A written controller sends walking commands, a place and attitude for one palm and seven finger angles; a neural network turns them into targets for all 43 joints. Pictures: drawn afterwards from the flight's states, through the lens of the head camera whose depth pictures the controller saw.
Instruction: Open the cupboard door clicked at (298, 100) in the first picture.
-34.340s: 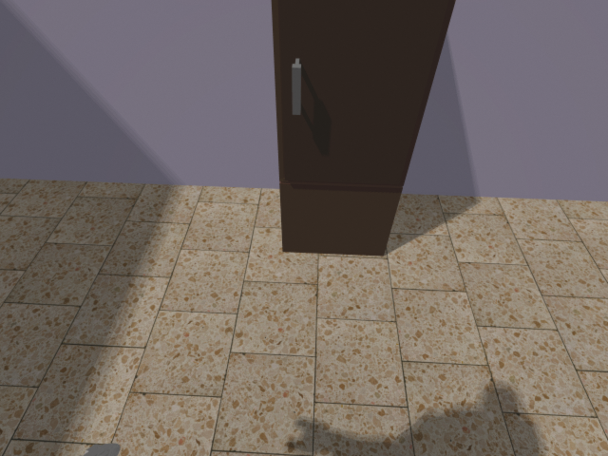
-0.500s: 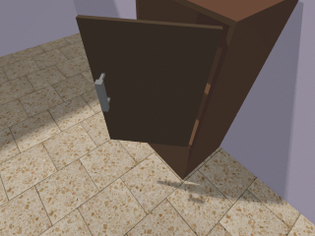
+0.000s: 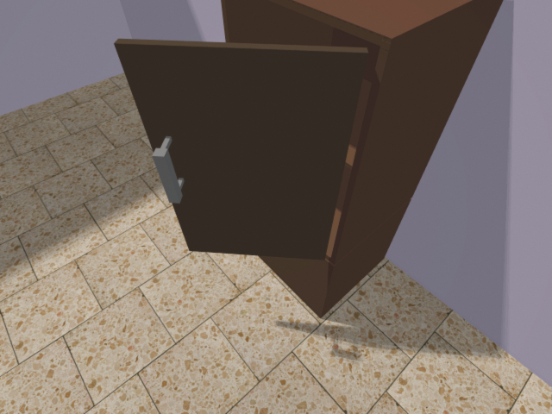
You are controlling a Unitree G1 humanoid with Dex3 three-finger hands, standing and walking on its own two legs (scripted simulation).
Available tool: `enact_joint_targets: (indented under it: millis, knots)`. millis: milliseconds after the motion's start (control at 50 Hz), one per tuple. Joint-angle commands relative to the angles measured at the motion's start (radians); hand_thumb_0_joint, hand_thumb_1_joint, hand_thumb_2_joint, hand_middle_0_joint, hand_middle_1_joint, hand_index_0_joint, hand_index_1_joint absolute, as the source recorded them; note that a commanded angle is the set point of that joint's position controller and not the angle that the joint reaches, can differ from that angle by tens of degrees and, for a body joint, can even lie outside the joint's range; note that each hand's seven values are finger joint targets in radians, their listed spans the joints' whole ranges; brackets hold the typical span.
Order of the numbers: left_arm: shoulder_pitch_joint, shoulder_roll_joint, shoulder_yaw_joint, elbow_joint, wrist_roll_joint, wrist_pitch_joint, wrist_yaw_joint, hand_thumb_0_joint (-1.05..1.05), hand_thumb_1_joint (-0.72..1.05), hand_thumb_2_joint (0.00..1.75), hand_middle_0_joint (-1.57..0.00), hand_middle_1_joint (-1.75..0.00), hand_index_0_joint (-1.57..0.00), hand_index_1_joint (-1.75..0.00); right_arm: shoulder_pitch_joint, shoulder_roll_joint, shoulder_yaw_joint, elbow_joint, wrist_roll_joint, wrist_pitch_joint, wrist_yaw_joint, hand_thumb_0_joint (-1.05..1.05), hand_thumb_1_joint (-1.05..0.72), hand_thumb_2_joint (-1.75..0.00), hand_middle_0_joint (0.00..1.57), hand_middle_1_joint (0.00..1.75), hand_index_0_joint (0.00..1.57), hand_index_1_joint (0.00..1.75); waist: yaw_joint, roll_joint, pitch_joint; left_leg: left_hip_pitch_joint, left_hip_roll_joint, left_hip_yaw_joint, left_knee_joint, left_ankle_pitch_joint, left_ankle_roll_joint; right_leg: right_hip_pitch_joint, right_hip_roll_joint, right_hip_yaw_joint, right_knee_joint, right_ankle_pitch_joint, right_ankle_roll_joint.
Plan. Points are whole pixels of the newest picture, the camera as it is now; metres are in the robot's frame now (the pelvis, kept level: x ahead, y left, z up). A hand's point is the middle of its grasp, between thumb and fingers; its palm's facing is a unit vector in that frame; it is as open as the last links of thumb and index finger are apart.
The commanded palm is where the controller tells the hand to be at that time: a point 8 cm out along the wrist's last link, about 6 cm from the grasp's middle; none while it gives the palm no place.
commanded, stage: raise the hand with hooked fingers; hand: left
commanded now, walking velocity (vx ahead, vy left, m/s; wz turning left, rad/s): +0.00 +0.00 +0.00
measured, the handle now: (171, 170) +0.55 +0.25 +0.00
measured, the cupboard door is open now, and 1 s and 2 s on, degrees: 44 44 44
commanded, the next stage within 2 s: none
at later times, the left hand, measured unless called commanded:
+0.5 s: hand (137, 411) +0.14 +0.21 -0.06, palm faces +0.06 -1.00 -0.01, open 9.1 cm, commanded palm +0.13 +0.26 -0.04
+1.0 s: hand (117, 363) +0.19 +0.24 -0.03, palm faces -0.02 -1.00 -0.05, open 12.1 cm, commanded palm +0.16 +0.30 -0.01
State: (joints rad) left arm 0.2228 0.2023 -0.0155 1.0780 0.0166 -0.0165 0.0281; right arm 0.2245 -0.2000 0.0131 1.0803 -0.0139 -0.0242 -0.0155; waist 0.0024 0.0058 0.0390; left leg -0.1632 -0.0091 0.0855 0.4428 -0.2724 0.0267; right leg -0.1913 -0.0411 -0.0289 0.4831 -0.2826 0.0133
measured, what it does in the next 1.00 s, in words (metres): lowers itself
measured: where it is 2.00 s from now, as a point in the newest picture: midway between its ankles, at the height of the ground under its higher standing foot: outside the picture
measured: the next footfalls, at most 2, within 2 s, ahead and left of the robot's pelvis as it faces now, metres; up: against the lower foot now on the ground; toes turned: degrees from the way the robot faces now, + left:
none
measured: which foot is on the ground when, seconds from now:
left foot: down 0.00-1.00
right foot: down 0.00-1.00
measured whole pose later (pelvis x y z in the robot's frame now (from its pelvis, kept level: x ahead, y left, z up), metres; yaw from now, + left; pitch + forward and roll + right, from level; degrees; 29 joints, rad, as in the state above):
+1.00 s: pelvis -0.05 +0.00 -0.07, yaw +2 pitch +12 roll -2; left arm 0.21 0.34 0.33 0.20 -0.35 -0.35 -0.47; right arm 0.30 -0.28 0.01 0.58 0.04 -0.26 -0.07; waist -0.02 0.01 -0.10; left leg -0.81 0.04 0.02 1.07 -0.47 0.02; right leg -0.77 -0.02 -0.08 1.01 -0.45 0.00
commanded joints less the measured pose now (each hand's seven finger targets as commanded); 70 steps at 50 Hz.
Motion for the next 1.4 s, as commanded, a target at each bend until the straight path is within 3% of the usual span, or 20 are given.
enact_joint_targets:
  millis: [0, 20, 40, 60, 80, 100, 120, 140, 180, 220, 260, 300, 360, 440, 520, 640, 740, 860, 1080, 1380]
  knots:
    - [-0.646, 0.406, 0.293, -1.492, -0.166, -0.23, 0.037, 0.0, 0.88, 0.89, -0.2, -0.32, -0.2, -0.32, 0.023, -0.244, -0.07, -0.408, 0.059, -0.152, -0.039, 0.0, -0.9, -0.9, 0.2, 0.3, 0.2, 0.3, -0.075, 0.055, -0.494, 0.151, 0.02, -0.101, 0.004, 0.466, -0.009, 0.074, -0.012, 0.007, 0.033, 0.507, -0.055]
    - [-0.079, 0.318, 0.251, -1.183, -0.092, -0.191, 0.044, 0.0, 0.85, 0.88, -0.2, -0.33, -0.2, -0.33, -0.05, -0.179, -0.053, -0.38, 0.037, -0.236, -0.077, 0.0, -0.9, -0.9, 0.2, 0.3, 0.2, 0.3, 0.03, 0.226, -0.446, 0.241, 0.061, -0.087, 0.012, 0.61, -0.004, 0.013, 0.023, -0.007, 0.078, 0.294, -0.064]
    - [0.148, 0.08, 0.126, -1.049, -0.151, -0.083, 0.049, 0.0, 0.83, 0.87, -0.21, -0.34, -0.21, -0.34, -0.065, -0.134, -0.049, -0.377, 0.052, -0.26, -0.066, 0.0, -0.9, -0.9, 0.2, 0.3, 0.2, 0.3, -0.001, 0.246, -0.285, 0.117, 0.051, -0.096, 0.014, 0.541, -0.047, -0.072, 0.018, -0.059, 0.059, 0.131, -0.047]
    - [0.063, 0.049, 0.15, -1.017, -0.169, -0.095, 0.031, 0.0, 0.81, 0.86, -0.21, -0.36, -0.21, -0.36, -0.019, -0.148, -0.064, -0.356, 0.055, -0.264, -0.058, 0.0, -0.9, -0.9, 0.2, 0.3, 0.2, 0.3, -0.05, 0.099, -0.126, 0.03, 0.048, -0.104, 0.037, 0.438, -0.039, -0.15, 0.026, -0.068, 0.037, 0.149, -0.034]
    - [0.008, 0.092, 0.203, -1.011, -0.186, -0.156, 0.001, 0.0, 0.78, 0.85, -0.21, -0.37, -0.21, -0.37, -0.037, -0.179, -0.083, -0.409, 0.039, -0.271, -0.054, 0.0, -0.9, -0.9, 0.2, 0.3, 0.2, 0.3, -0.053, 0.039, -0.037, -0.074, 0.03, -0.106, 0.087, 0.296, -0.03, -0.215, 0.032, -0.081, 0.043, 0.14, -0.028]
    - [0.089, 0.108, 0.259, -0.923, -0.2, -0.222, -0.039, 0.0, 0.76, 0.84, -0.21, -0.39, -0.21, -0.39, -0.033, -0.187, -0.097, -0.419, 0.027, -0.273, -0.052, 0.0, -0.9, -0.9, 0.2, 0.3, 0.2, 0.3, -0.04, -0.061, -0.047, -0.16, 0.021, -0.1, 0.13, 0.209, -0.028, -0.261, 0.037, -0.093, 0.073, 0.109, -0.027]
    - [0.215, 0.063, 0.271, -0.816, -0.223, -0.291, -0.094, 0.0, 0.74, 0.83, -0.21, -0.4, -0.21, -0.4, -0.049, -0.177, -0.102, -0.449, 0.02, -0.274, -0.046, 0.0, -0.9, -0.9, 0.2, 0.3, 0.2, 0.3, -0.007, -0.154, -0.046, -0.26, 0.009, -0.092, 0.182, 0.135, -0.03, -0.315, 0.043, -0.1, 0.125, 0.064, -0.026]
    - [0.294, 0.058, 0.3, -0.726, -0.239, -0.362, -0.159, 0.0, 0.71, 0.82, -0.21, -0.42, -0.21, -0.42, -0.062, -0.176, -0.109, -0.475, 0.027, -0.278, -0.033, 0.0, -0.9, -0.9, 0.2, 0.3, 0.2, 0.3, 0.027, -0.173, -0.049, -0.334, -0.003, -0.08, 0.235, 0.105, -0.036, -0.336, 0.039, -0.085, 0.178, 0.056, -0.033]
    - [0.324, 0.047, 0.303, -0.738, -0.282, -0.526, -0.304, 0.0, 0.67, 0.8, -0.22, -0.45, -0.22, -0.45, -0.089, -0.173, -0.117, -0.535, 0.023, -0.293, -0.009, 0.0, -0.9, -0.9, 0.2, 0.3, 0.2, 0.3, 0.065, -0.154, -0.156, -0.452, -0.018, -0.06, 0.352, 0.067, -0.041, -0.383, 0.035, -0.052, 0.307, 0.052, -0.041]
    - [0.264, 0.125, 0.347, -0.753, -0.31, -0.65, -0.444, 0.0, 0.62, 0.78, -0.22, -0.48, -0.22, -0.48, -0.106, -0.182, -0.121, -0.585, 0.033, -0.314, 0.006, 0.0, -0.9, -0.9, 0.2, 0.3, 0.2, 0.3, 0.056, -0.105, -0.238, -0.555, -0.027, -0.054, 0.461, 0.035, -0.039, -0.42, 0.021, 0.009, 0.384, 0.042, -0.043]
    - [0.186, 0.22, 0.423, -0.78, -0.363, -0.666, -0.565, 0.0, 0.57, 0.76, -0.22, -0.51, -0.22, -0.51, -0.097, -0.202, -0.122, -0.643, 0.047, -0.319, 0.005, 0.0, -0.9, -0.9, 0.2, 0.3, 0.2, 0.3, 0.056, -0.07, -0.324, -0.62, -0.032, -0.048, 0.541, 0.01, -0.03, -0.407, 0.002, 0.095, 0.412, 0.003, -0.039]
    - [0.109, 0.252, 0.452, -0.875, -0.431, -0.609, -0.609, 0.0, 0.53, 0.74, -0.23, -0.54, -0.23, -0.54, -0.1, -0.2, -0.114, -0.7, 0.06, -0.318, -0.015, 0.0, -0.9, -0.9, 0.2, 0.3, 0.2, 0.3, 0.048, -0.062, -0.369, -0.671, -0.033, -0.04, 0.585, -0.054, -0.017, -0.401, -0.012, 0.161, 0.375, -0.12, -0.016]
    - [-0.055, 0.272, 0.444, -1.09, -0.462, -0.566, -0.592, 0.0, 0.46, 0.71, -0.23, -0.58, -0.23, -0.58, -0.058, -0.197, -0.102, -0.712, 0.057, -0.311, -0.038, 0.0, -0.9, -0.9, 0.2, 0.3, 0.2, 0.3, 0.013, 0.027, -0.389, -0.632, 0.0, -0.067, 0.617, -0.059, -0.002, -0.472, 0.023, 0.139, 0.397, -0.181, -0.023]
    - [-0.135, 0.264, 0.38, -1.236, -0.41, -0.545, -0.529, 0.0, 0.36, 0.67, -0.24, -0.64, -0.24, -0.64, -0.025, -0.189, -0.088, -0.664, 0.049, -0.314, -0.058, 0.0, -0.9, -0.9, 0.2, 0.3, 0.2, 0.3, -0.039, 0.074, -0.384, -0.602, 0.022, -0.093, 0.637, -0.006, 0.012, -0.513, 0.048, 0.105, 0.432, -0.071, -0.026]
    - [-0.079, 0.283, 0.383, -1.165, -0.373, -0.459, -0.512, 0.0, 0.27, 0.63, -0.25, -0.7, -0.25, -0.7, -0.037, -0.187, -0.08, -0.638, 0.057, -0.311, -0.069, 0.0, -0.9, -0.9, 0.2, 0.3, 0.2, 0.3, -0.029, 0.104, -0.354, -0.598, 0.021, -0.109, 0.583, -0.049, 0.008, -0.528, 0.048, 0.062, 0.406, -0.137, -0.029]
    - [-0.011, 0.312, 0.46, -1.076, -0.413, -0.351, -0.507, 0.0, 0.13, 0.57, -0.25, -0.8, -0.25, -0.8, -0.055, -0.174, -0.061, -0.668, 0.058, -0.287, -0.069, 0.0, -0.9, -0.9, 0.2, 0.3, 0.2, 0.3, 0.015, 0.026, -0.37, -0.595, 0.016, -0.116, 0.521, -0.03, 0.002, -0.442, 0.05, 0.04, 0.373, -0.145, -0.027]
    - [-0.044, 0.31, 0.466, -1.028, -0.42, -0.376, -0.491, 0.0, 0.01, 0.52, -0.26, -0.87, -0.26, -0.87, -0.033, -0.183, -0.057, -0.674, 0.054, -0.289, -0.063, 0.0, -0.9, -0.9, 0.2, 0.3, 0.2, 0.3, 0.008, -0.038, -0.328, -0.621, 0.012, -0.113, 0.502, -0.078, 0.0, -0.457, 0.044, 0.045, 0.341, -0.241, -0.024]
    - [-0.113, 0.329, 0.44, -1.083, -0.404, -0.405, -0.51, 0.0, -0.13, 0.46, -0.27, -0.96, -0.27, -0.96, 0.01, -0.206, -0.058, -0.672, 0.058, -0.305, -0.063, 0.0, -0.9, -0.9, 0.2, 0.3, 0.2, 0.3, -0.004, 0.05, -0.365, -0.516, 0.013, -0.122, 0.45, -0.063, 0.002, -0.476, 0.053, 0.0, 0.366, -0.156, -0.033]
    - [-0.16, 0.357, 0.463, -1.092, -0.395, -0.364, -0.489, 0.0, -0.38, 0.35, -0.29, -1.12, -0.29, -1.12, 0.028, -0.217, -0.055, -0.681, 0.059, -0.284, -0.061, 0.0, -0.9, -0.9, 0.2, 0.3, 0.2, 0.3, 0.0, 0.124, -0.356, -0.398, 0.02, -0.139, 0.385, 0.029, -0.015, -0.457, 0.066, -0.049, 0.367, -0.036, -0.042]
    - [-0.365, 0.434, 0.511, -0.97, -0.403, -0.29, -0.561, 0.0, -0.5, 0.3, -0.3, -1.2, -0.3, -1.2, 0.032, -0.226, -0.038, -0.685, 0.059, -0.247, -0.073, 0.0, -0.9, -0.9, 0.2, 0.3, 0.2, 0.3, -0.009, 0.101, -0.376, -0.335, 0.022, -0.141, 0.36, 0.103, -0.022, -0.41, 0.074, -0.052, 0.332, 0.04, -0.046]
